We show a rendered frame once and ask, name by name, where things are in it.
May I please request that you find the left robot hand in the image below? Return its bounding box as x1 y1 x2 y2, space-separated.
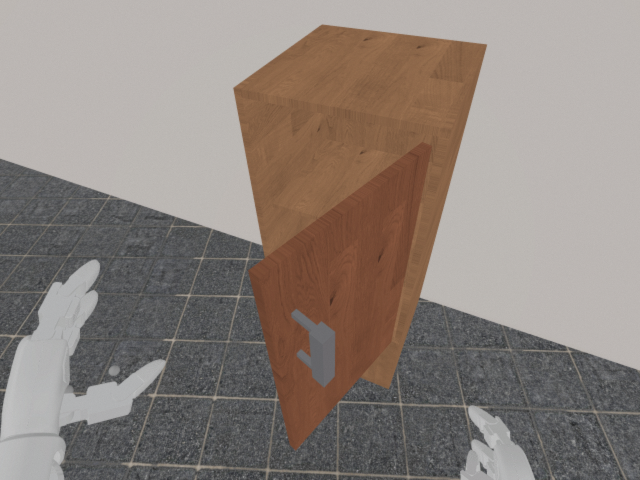
0 259 166 441

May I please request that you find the handle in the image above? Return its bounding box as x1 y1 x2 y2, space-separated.
291 309 335 387

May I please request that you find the cupboard door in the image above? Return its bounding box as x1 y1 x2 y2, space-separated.
248 142 432 451

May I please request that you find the right robot hand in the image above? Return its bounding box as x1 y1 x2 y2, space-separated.
460 405 535 480

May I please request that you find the robot left forearm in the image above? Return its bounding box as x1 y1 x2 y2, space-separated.
0 433 66 480

